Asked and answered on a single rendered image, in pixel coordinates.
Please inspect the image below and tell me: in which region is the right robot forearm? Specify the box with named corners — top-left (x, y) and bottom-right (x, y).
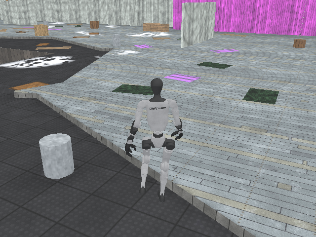
top-left (175, 119), bottom-right (183, 134)

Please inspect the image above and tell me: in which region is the left robot hand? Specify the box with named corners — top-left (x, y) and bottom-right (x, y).
top-left (125, 143), bottom-right (136, 157)

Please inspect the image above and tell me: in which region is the robot left upper arm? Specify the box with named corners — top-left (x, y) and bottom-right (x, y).
top-left (133, 100), bottom-right (147, 128)

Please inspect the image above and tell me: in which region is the robot torso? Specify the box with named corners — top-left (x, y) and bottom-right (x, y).
top-left (146, 98), bottom-right (169, 148)

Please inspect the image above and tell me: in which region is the right robot hand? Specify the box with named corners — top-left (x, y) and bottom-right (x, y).
top-left (171, 131), bottom-right (183, 140)

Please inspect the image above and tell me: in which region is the humanoid robot head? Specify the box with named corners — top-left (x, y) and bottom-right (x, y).
top-left (149, 78), bottom-right (166, 102)

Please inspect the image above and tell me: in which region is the robot right upper arm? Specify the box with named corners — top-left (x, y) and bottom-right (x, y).
top-left (168, 99), bottom-right (181, 126)

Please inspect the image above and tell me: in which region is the left robot forearm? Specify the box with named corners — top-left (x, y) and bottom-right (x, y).
top-left (126, 120), bottom-right (138, 144)

